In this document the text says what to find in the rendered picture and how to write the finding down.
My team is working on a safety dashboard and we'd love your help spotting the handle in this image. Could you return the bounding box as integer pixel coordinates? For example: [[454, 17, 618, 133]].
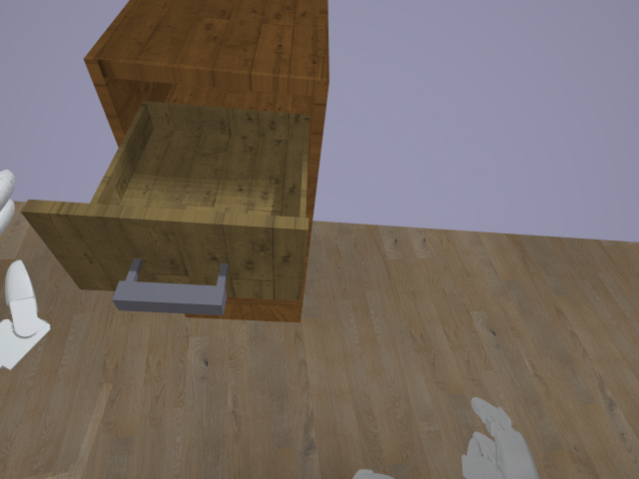
[[112, 258, 229, 315]]

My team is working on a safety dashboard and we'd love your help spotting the robot left hand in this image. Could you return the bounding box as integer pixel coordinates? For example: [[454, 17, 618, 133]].
[[0, 170, 50, 370]]

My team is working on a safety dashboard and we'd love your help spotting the cabinet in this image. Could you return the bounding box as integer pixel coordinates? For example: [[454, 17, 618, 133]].
[[84, 0, 329, 322]]

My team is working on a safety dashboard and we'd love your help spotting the drawer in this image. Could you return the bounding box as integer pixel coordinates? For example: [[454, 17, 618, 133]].
[[21, 101, 310, 300]]

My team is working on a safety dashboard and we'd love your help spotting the robot right hand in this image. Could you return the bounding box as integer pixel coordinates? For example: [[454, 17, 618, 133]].
[[461, 397, 539, 479]]

